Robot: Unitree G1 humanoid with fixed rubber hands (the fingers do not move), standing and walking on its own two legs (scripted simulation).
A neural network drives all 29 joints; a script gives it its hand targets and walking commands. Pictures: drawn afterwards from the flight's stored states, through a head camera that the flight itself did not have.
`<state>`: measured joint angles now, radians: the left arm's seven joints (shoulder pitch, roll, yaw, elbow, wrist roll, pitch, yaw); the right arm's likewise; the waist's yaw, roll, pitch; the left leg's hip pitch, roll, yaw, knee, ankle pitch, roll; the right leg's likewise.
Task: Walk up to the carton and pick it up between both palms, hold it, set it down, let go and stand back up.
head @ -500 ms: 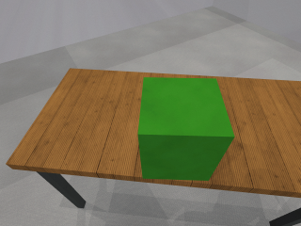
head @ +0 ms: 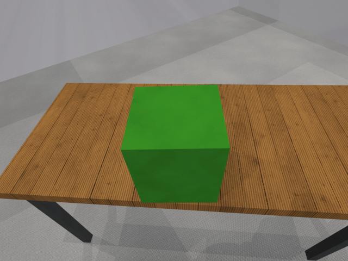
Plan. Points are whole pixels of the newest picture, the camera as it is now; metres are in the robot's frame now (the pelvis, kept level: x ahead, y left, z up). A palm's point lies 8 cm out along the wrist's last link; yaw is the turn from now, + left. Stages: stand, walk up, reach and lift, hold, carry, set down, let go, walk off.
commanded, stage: walk up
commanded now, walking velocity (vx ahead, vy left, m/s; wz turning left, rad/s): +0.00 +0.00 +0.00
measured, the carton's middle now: (177, 146) +0.40 +0.01 +0.02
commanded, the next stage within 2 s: none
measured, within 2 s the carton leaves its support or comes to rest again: neither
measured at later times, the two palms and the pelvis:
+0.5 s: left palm out of the picture -0.02 +0.19 -0.14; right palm out of the picture -0.02 -0.22 -0.14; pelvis +0.01 -0.02 +0.01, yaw +0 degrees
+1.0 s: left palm out of the picture -0.04 +0.21 -0.14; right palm out of the picture -0.04 -0.20 -0.14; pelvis -0.01 +0.00 +0.01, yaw +1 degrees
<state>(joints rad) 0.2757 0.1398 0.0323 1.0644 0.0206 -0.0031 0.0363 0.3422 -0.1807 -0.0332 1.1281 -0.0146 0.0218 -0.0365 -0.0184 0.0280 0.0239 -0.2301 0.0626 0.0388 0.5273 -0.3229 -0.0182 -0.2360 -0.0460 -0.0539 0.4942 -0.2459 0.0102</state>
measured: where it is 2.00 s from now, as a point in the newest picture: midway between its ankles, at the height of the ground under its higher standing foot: outside the picture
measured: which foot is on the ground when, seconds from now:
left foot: down 0.00-1.00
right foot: down 0.00-1.00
